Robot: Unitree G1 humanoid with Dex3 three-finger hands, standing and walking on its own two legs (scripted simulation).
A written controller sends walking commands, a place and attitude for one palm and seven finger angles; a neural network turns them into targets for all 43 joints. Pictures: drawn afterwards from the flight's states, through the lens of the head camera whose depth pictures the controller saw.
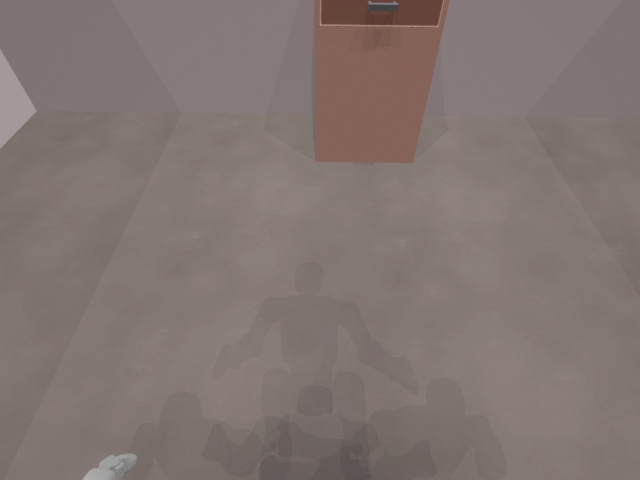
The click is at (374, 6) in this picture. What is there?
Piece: drawer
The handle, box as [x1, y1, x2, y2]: [368, 1, 397, 10]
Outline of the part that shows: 368,1 368,10 397,10 397,3 395,1 393,1 392,3 371,3 370,1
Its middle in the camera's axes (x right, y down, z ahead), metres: +0.23 -0.89 +1.46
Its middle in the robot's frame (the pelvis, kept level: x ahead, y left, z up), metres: +1.70 -0.16 -0.01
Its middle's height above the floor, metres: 0.75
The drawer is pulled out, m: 0.00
